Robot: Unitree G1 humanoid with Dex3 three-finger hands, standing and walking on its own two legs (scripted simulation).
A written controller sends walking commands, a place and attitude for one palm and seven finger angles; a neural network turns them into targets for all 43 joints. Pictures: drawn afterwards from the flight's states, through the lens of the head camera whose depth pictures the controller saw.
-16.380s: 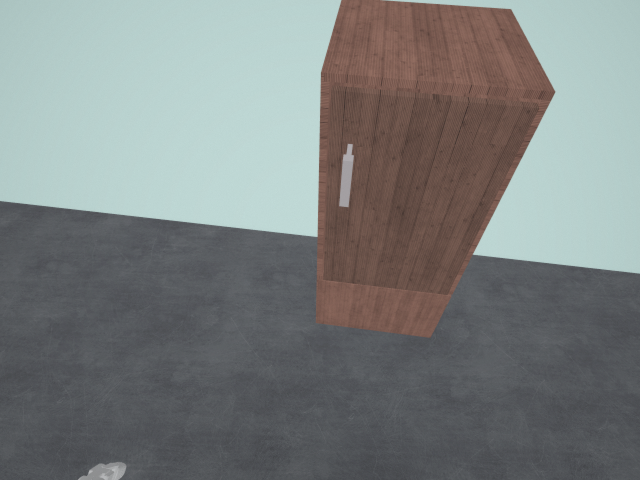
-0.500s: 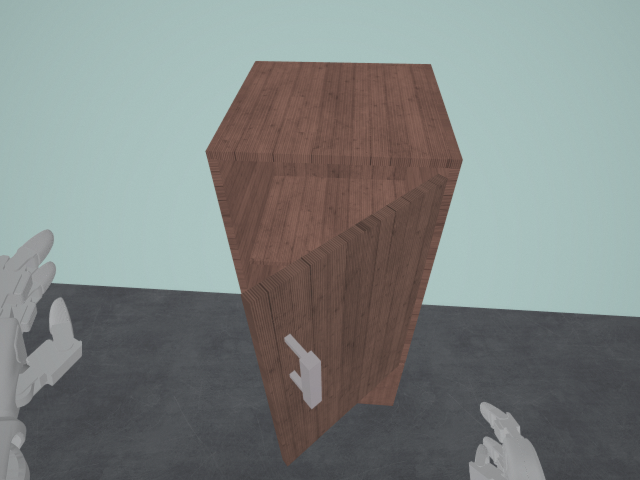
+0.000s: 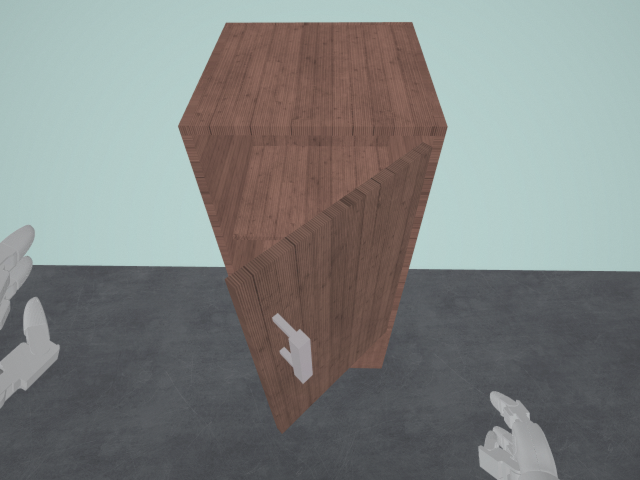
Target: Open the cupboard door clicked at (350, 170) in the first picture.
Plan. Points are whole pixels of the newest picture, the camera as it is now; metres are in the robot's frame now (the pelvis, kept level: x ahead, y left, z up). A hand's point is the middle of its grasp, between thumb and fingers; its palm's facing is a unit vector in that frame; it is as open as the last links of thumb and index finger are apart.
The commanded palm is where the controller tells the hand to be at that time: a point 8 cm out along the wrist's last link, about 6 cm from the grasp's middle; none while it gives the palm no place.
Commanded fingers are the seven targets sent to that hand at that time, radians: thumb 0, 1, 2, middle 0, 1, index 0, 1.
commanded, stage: step back with the hand held close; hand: left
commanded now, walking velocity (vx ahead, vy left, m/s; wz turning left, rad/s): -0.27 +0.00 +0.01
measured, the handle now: (292, 348) +0.30 +0.07 -0.05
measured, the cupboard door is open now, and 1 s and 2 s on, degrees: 45 45 45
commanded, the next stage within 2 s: stop stepping back and stand still in 0.76 s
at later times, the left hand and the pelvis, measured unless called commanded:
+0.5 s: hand out of the picture +0.07 +0.29 +0.16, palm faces +0.49 -0.70 -0.52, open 7.4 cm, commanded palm +0.00 +0.32 +0.17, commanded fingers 0.00 0.90 0.90 -0.20 -0.30 -0.20 -0.30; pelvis -0.10 +0.01 -0.02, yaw +7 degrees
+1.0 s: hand out of the picture -0.01 +0.26 +0.16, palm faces +0.45 -0.78 -0.44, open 7.4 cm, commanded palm -0.06 +0.30 +0.17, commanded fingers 0.00 0.90 0.90 -0.20 -0.30 -0.20 -0.30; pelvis -0.20 +0.00 -0.01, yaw +0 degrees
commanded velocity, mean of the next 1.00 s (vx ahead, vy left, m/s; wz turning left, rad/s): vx -0.24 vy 0.02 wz -0.06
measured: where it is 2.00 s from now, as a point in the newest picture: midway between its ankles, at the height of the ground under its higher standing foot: outside the picture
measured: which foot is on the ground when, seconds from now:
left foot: down 0.00-0.86, up 0.88-1.00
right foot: down 0.00-0.62, up 0.64-0.86, down 0.88-1.00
